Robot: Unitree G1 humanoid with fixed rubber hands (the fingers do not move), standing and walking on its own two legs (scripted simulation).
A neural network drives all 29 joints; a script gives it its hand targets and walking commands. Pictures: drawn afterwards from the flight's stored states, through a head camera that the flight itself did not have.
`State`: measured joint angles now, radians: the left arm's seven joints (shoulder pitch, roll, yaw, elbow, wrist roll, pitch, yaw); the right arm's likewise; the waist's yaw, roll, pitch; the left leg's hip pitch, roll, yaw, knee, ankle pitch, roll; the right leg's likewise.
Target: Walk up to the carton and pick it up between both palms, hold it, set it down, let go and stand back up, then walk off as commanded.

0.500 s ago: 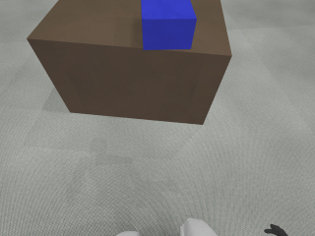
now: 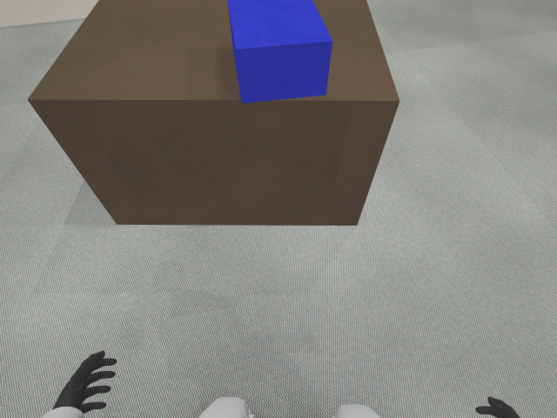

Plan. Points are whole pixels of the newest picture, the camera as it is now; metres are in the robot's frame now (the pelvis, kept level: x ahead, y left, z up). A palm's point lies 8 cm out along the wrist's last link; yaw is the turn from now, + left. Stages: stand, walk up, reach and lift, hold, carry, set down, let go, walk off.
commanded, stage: walk off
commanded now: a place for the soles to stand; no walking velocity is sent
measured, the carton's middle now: (275, 45) +1.03 +0.06 -0.04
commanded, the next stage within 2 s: stand in 0.46 s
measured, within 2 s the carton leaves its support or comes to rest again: neither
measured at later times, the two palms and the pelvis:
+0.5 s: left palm (74, 411) +0.12 +0.31 -0.08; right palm out of the picture +0.11 -0.32 -0.08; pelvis -0.01 -0.01 +0.00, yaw +1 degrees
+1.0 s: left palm (71, 404) +0.13 +0.31 -0.07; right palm out of the picture +0.11 -0.31 -0.08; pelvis +0.00 +0.00 +0.00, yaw +0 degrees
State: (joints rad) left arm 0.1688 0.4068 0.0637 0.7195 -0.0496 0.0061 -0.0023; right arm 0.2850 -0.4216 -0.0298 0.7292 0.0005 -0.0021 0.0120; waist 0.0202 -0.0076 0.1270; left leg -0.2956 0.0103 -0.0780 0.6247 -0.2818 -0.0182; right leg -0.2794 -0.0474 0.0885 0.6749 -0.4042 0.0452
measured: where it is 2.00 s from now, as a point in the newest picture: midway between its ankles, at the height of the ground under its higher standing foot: outside the picture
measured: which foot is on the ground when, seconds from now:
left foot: down 0.00-1.00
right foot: down 0.00-1.00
